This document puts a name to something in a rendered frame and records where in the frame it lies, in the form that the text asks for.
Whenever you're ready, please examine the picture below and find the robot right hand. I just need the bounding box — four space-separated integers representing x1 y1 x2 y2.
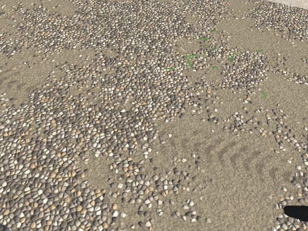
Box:
283 205 308 231

